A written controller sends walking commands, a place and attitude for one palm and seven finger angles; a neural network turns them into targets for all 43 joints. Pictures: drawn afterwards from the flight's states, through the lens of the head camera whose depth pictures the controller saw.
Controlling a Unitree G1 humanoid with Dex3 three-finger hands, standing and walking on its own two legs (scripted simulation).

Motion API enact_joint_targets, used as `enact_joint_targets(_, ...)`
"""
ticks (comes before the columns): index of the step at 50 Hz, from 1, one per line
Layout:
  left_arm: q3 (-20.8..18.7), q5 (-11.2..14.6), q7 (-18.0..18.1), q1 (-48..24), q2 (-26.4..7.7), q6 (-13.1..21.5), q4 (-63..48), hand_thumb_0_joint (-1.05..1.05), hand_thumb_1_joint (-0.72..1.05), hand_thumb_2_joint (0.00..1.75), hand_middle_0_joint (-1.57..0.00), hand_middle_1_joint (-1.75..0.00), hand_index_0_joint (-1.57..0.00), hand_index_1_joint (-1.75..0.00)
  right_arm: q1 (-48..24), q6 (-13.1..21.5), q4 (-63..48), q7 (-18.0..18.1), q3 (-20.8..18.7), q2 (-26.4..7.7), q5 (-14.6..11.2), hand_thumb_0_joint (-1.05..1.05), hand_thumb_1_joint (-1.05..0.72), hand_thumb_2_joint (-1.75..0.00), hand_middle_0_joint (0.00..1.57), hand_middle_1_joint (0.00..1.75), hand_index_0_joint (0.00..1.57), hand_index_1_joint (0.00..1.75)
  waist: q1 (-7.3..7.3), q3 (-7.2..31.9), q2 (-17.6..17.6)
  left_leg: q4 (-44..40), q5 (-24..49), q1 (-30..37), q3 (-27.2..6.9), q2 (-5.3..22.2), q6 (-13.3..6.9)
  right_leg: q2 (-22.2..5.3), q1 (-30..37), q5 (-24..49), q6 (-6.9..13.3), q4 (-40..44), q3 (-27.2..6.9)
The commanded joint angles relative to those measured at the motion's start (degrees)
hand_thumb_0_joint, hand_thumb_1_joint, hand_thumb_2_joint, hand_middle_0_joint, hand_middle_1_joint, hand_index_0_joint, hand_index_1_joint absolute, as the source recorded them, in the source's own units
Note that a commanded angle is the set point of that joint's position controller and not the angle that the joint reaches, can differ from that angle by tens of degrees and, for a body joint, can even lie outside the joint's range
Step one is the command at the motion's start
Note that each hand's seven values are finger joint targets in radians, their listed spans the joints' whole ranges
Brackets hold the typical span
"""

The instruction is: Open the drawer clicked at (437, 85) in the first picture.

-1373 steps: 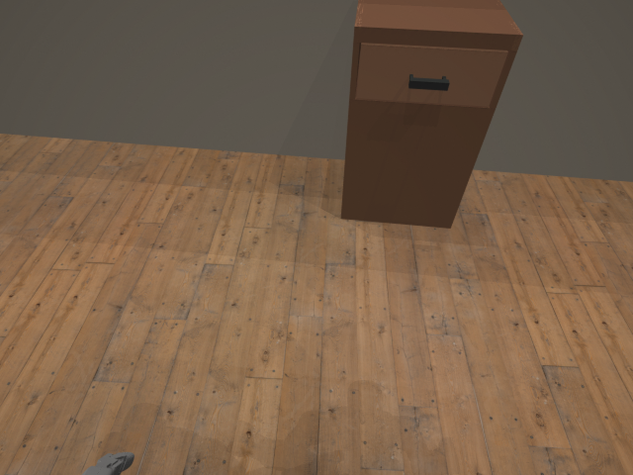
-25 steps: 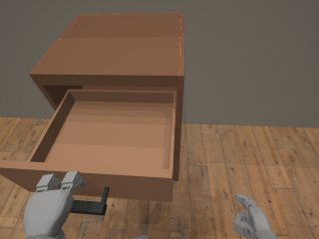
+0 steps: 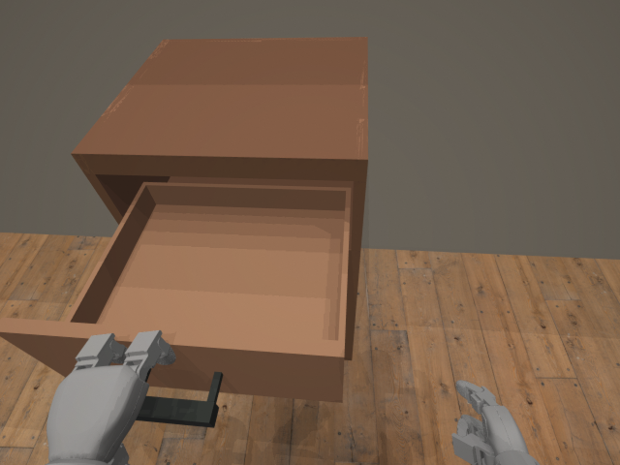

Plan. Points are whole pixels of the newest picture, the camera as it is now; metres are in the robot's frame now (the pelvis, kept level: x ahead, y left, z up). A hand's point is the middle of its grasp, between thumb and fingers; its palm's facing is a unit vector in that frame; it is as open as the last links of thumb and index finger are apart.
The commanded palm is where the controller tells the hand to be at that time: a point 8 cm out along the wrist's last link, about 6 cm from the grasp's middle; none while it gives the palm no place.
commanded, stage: lift the hand off the handle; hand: left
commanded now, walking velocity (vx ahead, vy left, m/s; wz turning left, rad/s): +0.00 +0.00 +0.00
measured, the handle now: (175, 393) +0.21 +0.22 -0.05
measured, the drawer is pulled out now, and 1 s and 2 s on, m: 0.30 0.30 0.30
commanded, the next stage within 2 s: draw the hand back to the body in 0.90 s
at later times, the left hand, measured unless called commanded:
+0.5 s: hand (118, 395) +0.17 +0.23 +0.08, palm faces +0.04 -0.14 -0.99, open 13.8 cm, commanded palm +0.15 +0.23 +0.13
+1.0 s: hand (107, 388) +0.17 +0.23 +0.10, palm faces +0.04 -0.17 -0.98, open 13.8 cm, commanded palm +0.15 +0.22 +0.16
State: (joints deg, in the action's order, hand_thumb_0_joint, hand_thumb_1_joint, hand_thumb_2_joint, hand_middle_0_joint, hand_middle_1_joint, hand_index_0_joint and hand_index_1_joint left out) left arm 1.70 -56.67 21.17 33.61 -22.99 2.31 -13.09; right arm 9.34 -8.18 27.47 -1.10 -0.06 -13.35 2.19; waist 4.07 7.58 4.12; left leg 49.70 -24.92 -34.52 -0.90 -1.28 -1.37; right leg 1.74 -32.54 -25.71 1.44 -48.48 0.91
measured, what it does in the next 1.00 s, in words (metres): stands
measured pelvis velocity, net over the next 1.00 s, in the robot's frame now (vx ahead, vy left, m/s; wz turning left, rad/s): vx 0.00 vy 0.01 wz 0.00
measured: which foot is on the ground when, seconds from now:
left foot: down 0.00-1.00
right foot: down 0.00-1.00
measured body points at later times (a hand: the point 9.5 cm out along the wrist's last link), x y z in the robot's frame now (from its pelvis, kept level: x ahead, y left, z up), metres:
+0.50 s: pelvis +0.00 +0.00 +0.01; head +0.01 -0.03 +0.46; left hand +0.17 +0.23 +0.13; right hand +0.22 -0.21 -0.07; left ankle +0.00 +0.10 -0.70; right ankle -0.02 -0.11 -0.70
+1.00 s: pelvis +0.00 +0.01 +0.02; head +0.01 -0.03 +0.47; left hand +0.17 +0.23 +0.15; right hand +0.22 -0.20 -0.06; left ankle +0.00 +0.10 -0.70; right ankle -0.02 -0.11 -0.70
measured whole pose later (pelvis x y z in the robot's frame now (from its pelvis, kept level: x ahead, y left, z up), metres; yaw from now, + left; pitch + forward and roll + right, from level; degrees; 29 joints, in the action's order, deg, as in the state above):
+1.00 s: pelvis +0.00 +0.01 +0.02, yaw +0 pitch +5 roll -1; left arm 1.7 -52.0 11.2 33.2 -25.0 -2.9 -25.0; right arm 9.1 -9.2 25.4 -1.1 1.9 -14.4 -0.1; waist 5.8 5.7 4.9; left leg 39.3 -20.4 -23.8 -0.7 -1.3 -1.7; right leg 1.6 -21.6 -20.7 0.9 -37.4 0.4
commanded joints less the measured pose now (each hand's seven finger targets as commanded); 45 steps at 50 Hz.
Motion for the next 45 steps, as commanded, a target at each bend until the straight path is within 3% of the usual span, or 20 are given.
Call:
enact_joint_targets(1,-6.4,0.7,2.9,-3.3,-8.3,0.7,-16.1,0.0,-0.5,0.3,-0.3,-1.2,-0.3,-1.2,-6.6,3.0,-10.3,0.3,-2.3,-5.8,0.1,0.0,-0.9,-0.9,0.2,0.3,0.2,0.3,-0.51,8.9,0.4,-6.8,16.4,11.9,-0.4,1.2,-0.4,-1.0,0.7,15.2,1.7,8.6,0.1)
enact_joint_targets(4,-4.9,1.1,2.1,-2.7,-6.9,0.1,-17.3,0.0,-0.5,0.3,-0.3,-1.2,-0.3,-1.2,-6.5,3.2,-10.6,0.1,-2.2,-5.7,-0.1,0.0,-0.9,-0.9,0.2,0.3,0.2,0.3,-0.61,8.3,0.2,-7.3,17.4,12.7,-0.7,1.6,-0.4,-1.1,0.9,15.4,1.7,8.9,0.4)
enact_joint_targets(7,-8.1,1.5,1.9,-1.7,-9.7,-0.4,-16.7,0.0,-0.5,0.3,-0.3,-1.2,-0.3,-1.2,-7.2,3.0,-10.7,0.3,-1.9,-6.1,-0.4,0.0,-0.9,-0.9,0.2,0.3,0.2,0.3,-0.07,7.6,-1.7,-7.9,17.1,11.7,-0.8,1.5,-0.3,-1.0,2.8,17.1,1.7,9.7,-0.6)
enact_joint_targets(9,-7.1,1.3,1.6,-2.0,-8.8,-0.4,-17.7,0.0,-0.5,0.3,-0.3,-1.2,-0.3,-1.2,-6.6,2.9,-10.7,0.2,-2.1,-5.8,-0.2,0.0,-0.9,-0.9,0.2,0.3,0.2,0.3,-0.35,8.0,-3.0,-7.8,17.2,12.2,-0.3,1.6,-0.4,-1.2,2.9,17.9,1.3,9.9,-0.2)
enact_joint_targets(11,-6.4,1.5,1.0,-0.5,-8.2,-0.9,-17.1,0.0,-0.5,0.3,-0.3,-1.2,-0.3,-1.2,-6.9,2.8,-10.9,-0.1,-1.9,-5.8,-0.5,0.0,-0.9,-0.9,0.2,0.3,0.2,0.3,-0.1,6.8,-1.6,-8.5,17.0,12.1,-0.3,1.5,-0.3,-1.3,3.4,17.6,1.3,10.3,0.0)
enact_joint_targets(12,-7.6,2.0,0.7,-0.1,-8.8,-1.7,-16.0,0.0,-0.5,0.3,-0.3,-1.2,-0.3,-1.2,-7.6,2.7,-10.9,-0.1,-1.7,-5.9,-0.9,0.0,-0.9,-0.9,0.2,0.3,0.2,0.3,0.1,6.5,-2.4,-8.9,16.9,11.9,-0.6,1.5,-0.2,-1.2,4.2,18.0,1.5,10.7,-0.6)
enact_joint_targets(14,-6.0,2.0,-0.3,0.4,-7.5,-2.4,-15.7,0.0,-0.5,0.3,-0.3,-1.2,-0.3,-1.2,-7.4,2.6,-10.9,-0.3,-1.7,-5.7,-1.3,0.0,-0.9,-0.9,0.2,0.3,0.2,0.3,0.07,5.4,-2.2,-9.6,16.1,11.6,-0.1,1.5,-0.4,-1.3,4.8,17.6,1.1,11.3,0.2)
enact_joint_targets(18,-7.2,3.0,-2.0,1.8,-9.6,-3.7,-17.8,0.0,-0.5,0.3,-0.3,-1.2,-0.3,-1.2,-7.5,2.5,-11.7,-0.1,-1.3,-6.0,-1.6,0.0,-0.9,-0.9,0.2,0.3,0.2,0.3,1.13,8.0,-3.2,-10.5,17.5,12.6,0.4,1.4,-0.7,-1.7,8.6,20.9,0.8,12.4,-0.5)
enact_joint_targets(24,-7.1,3.5,-3.5,-0.3,-9.9,-3.0,-20.5,0.0,-0.5,0.3,-0.3,-1.2,-0.3,-1.2,-8.2,2.5,-12.1,0.4,-0.8,-6.1,-1.6,0.0,-0.9,-0.9,0.2,0.3,0.2,0.3,0.84,3.8,-1.2,-11.8,16.8,14.2,0.5,1.9,-0.7,-2.0,7.4,18.7,0.9,14.8,-0.8)
enact_joint_targets(27,-9.0,4.0,-3.5,-0.2,-11.1,-2.7,-21.0,0.0,-0.5,0.3,-0.3,-1.2,-0.3,-1.2,-8.8,2.4,-12.3,0.6,-0.8,-6.4,-1.5,0.0,-0.9,-0.9,0.2,0.3,0.2,0.3,1.13,4.2,-1.9,-12.0,17.4,15.1,0.3,1.8,-0.6,-2.0,8.3,20.0,1.1,15.7,-2.1)
enact_joint_targets(29,-7.3,4.0,-4.0,-0.4,-9.8,-2.4,-21.9,0.0,-0.5,0.3,-0.3,-1.2,-0.3,-1.2,-7.8,2.4,-12.3,0.3,-0.9,-6.3,-1.4,0.0,-0.9,-0.9,0.2,0.3,0.2,0.3,0.8,4.4,-2.2,-12.1,17.8,15.5,0.5,1.8,-0.7,-2.2,8.2,19.9,0.8,15.5,-1.0)
enact_joint_targets(32,-9.0,4.5,-4.2,0.9,-11.0,-2.9,-22.1,0.0,-0.5,0.3,-0.3,-1.2,-0.3,-1.2,-9.2,2.4,-12.6,0.5,-0.9,-6.5,-1.7,0.0,-0.9,-0.9,0.2,0.3,0.2,0.3,1.49,4.7,-1.7,-12.7,18.1,15.9,0.3,1.9,-0.4,-2.1,9.2,20.4,1.0,16.2,-1.8)
enact_joint_targets(36,-8.0,4.5,-5.1,-1.2,-10.8,-3.1,-23.2,0.0,-0.5,0.3,-0.3,-1.2,-0.3,-1.2,-8.6,2.1,-12.3,0.4,-0.8,-6.5,-1.6,0.0,-0.9,-0.9,0.2,0.3,0.2,0.3,1.02,3.9,-2.8,-13.4,17.4,16.1,0.5,1.9,-0.7,-2.4,9.1,19.3,0.5,16.8,-0.5)
enact_joint_targets(37,-9.5,4.9,-5.1,-0.5,-11.8,-3.6,-23.6,0.0,-0.5,0.3,-0.3,-1.2,-0.3,-1.2,-9.8,2.3,-12.7,0.5,-0.8,-6.7,-2.1,0.0,-0.9,-0.9,0.2,0.3,0.2,0.3,1.46,3.8,-1.2,-13.7,17.5,16.4,0.2,2.2,-0.4,-2.2,9.6,19.2,0.9,17.1,-1.7)
enact_joint_targets(38,-7.9,4.6,-5.5,-1.4,-11.0,-3.8,-24.0,0.0,-0.5,0.3,-0.3,-1.2,-0.3,-1.2,-8.7,2.1,-12.4,0.4,-0.4,-6.5,-1.7,0.0,-0.9,-0.9,0.2,0.3,0.2,0.3,1.26,4.8,-1.2,-13.9,17.7,16.8,0.5,1.9,-0.7,-2.5,9.8,18.9,0.7,17.0,-0.6)
enact_joint_targets(40,-8.9,4.9,-6.1,-1.6,-12.0,-3.7,-23.6,0.0,-0.5,0.3,-0.3,-1.2,-0.3,-1.2,-8.7,1.9,-12.1,0.6,-0.7,-6.5,-1.9,0.0,-0.9,-0.9,0.2,0.3,0.2,0.3,1.34,3.7,-2.5,-14.1,17.4,16.7,0.6,2.0,-0.7,-2.4,10.1,19.1,0.5,17.6,-0.6)
enact_joint_targets(42,-8.1,5.4,-6.5,0.2,-10.6,-4.3,-23.7,0.0,-0.5,0.3,-0.3,-1.2,-0.3,-1.2,-10.0,2.3,-13.0,0.5,-0.5,-6.5,-2.2,0.0,-0.9,-0.9,0.2,0.3,0.2,0.3,1.61,3.7,-2.5,-14.4,17.7,17.1,0.3,2.2,-0.5,-2.3,10.5,19.3,0.7,17.8,-1.3)
enact_joint_targets(43,-8.0,5.2,-7.0,0.9,-10.6,-4.3,-22.2,0.0,-0.5,0.3,-0.3,-1.2,-0.3,-1.2,-8.2,2.0,-12.2,0.3,-0.4,-6.3,-2.2,0.0,-0.9,-0.9,0.2,0.3,0.2,0.3,1.37,3.2,-4.0,-14.7,17.6,16.4,0.5,2.2,-0.7,-2.3,10.3,18.7,0.4,17.6,0.0)
enact_joint_targets(44,-6.9,5.4,-7.5,0.1,-9.6,-4.4,-21.8,0.0,-0.5,0.3,-0.3,-1.2,-0.3,-1.2,-8.7,1.9,-12.1,0.2,-0.5,-6.4,-2.5,0.0,-0.9,-0.9,0.2,0.3,0.2,0.3,1.1,1.3,-3.5,-15.2,16.8,15.9,0.4,2.3,-0.5,-2.1,9.7,17.5,0.4,17.8,0.1)
enact_joint_targets(45,-5.9,5.3,-7.9,-1.9,-9.3,-4.3,-22.6,0.0,-0.5,0.3,-0.3,-1.2,-0.3,-1.2,-8.5,1.7,-12.2,0.2,-0.5,-6.5,-2.3,0.0,-0.9,-0.9,0.2,0.3,0.2,0.3,0.95,1.9,-3.5,-15.4,16.6,16.2,0.4,2.1,-0.7,-2.1,9.7,17.2,0.3,18.0,0.5)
